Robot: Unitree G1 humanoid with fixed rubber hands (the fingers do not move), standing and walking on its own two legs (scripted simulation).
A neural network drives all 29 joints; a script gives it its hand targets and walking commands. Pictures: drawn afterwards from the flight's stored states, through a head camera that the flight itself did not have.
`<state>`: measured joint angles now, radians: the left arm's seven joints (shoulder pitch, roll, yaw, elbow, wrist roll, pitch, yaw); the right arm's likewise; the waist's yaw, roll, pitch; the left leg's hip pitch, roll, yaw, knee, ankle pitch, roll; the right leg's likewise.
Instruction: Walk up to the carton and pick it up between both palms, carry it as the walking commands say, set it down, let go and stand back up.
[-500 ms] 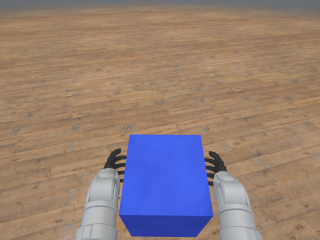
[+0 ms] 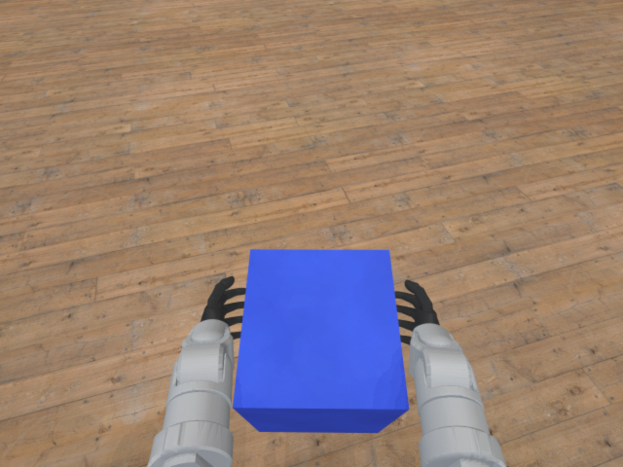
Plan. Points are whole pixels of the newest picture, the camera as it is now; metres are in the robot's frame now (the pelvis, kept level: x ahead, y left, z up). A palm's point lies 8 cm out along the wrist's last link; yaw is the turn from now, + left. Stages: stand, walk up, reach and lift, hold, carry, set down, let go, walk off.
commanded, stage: set down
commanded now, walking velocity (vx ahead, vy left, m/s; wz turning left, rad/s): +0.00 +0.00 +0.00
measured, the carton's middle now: (319, 348) +0.33 +0.00 -0.08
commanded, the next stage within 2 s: none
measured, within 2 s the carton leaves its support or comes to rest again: neither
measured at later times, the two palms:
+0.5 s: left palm (212, 352) +0.32 +0.16 -0.06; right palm (401, 346) +0.33 -0.12 -0.07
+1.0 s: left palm (228, 366) +0.33 +0.16 -0.14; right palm (394, 355) +0.36 -0.13 -0.15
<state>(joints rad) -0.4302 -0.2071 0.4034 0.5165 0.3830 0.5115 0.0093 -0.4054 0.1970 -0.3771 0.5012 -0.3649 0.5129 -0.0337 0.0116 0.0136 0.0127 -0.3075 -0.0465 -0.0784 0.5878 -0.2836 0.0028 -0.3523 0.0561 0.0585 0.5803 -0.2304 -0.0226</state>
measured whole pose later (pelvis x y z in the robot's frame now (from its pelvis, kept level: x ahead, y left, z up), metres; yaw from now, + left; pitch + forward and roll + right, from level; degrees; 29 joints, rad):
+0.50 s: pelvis -0.01 +0.00 -0.03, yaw -1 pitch +12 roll +1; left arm -0.44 -0.19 0.43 0.51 0.34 0.30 0.01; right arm -0.46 0.19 -0.37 0.57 -0.32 0.29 -0.06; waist 0.05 0.00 -0.02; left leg -0.69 -0.07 -0.06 0.85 -0.36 0.00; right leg -0.75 0.08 0.09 0.85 -0.31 -0.01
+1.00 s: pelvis -0.03 -0.01 -0.09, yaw +0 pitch +25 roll +2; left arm -0.56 -0.17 0.46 0.58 0.28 0.20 0.06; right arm -0.62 0.12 -0.36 0.66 -0.30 0.20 -0.07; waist 0.05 -0.01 -0.09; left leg -1.15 -0.09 -0.07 1.14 -0.44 -0.02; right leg -1.21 0.10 0.10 1.14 -0.37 -0.01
